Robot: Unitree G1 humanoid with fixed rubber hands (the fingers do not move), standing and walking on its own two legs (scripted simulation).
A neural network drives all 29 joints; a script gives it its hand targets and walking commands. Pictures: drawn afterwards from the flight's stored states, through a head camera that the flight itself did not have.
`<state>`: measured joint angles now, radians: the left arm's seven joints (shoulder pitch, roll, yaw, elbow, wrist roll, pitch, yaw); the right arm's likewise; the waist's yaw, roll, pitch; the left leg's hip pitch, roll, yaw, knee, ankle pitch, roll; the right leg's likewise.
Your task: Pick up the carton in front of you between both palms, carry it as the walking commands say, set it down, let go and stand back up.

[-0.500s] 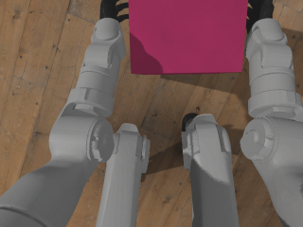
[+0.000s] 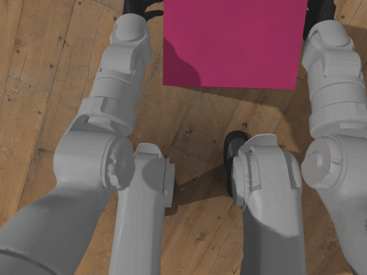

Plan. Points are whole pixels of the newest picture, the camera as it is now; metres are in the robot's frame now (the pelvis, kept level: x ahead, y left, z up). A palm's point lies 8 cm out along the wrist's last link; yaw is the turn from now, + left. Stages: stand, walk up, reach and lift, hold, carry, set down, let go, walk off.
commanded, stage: set down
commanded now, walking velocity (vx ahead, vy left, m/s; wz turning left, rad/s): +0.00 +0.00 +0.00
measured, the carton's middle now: (221, 36) +0.50 -0.10 -0.26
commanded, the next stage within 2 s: let go in 1.72 s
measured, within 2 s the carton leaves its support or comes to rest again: neither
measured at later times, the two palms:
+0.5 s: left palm (129, 19) +0.53 +0.06 -0.19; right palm (324, 28) +0.48 -0.27 -0.19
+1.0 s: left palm out of the picture +0.55 +0.06 -0.07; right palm out of the picture +0.48 -0.31 -0.08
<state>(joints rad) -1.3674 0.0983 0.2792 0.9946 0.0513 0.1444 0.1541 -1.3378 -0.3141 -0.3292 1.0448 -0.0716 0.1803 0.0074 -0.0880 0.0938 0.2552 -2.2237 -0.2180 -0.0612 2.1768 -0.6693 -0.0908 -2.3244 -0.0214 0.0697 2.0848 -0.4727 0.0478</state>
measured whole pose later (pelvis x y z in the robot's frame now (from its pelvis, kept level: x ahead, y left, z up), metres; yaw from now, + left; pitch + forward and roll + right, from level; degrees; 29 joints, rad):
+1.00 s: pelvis -0.01 -0.01 +0.05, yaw -1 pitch +40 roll +3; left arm -1.26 0.21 0.17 0.85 -0.07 0.18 0.16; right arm -1.24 -0.38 -0.28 0.94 0.10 0.11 -0.01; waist -0.08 0.07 0.17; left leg -2.09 -0.09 -0.02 2.02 -0.65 -0.05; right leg -2.20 0.00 0.06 1.94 -0.44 0.02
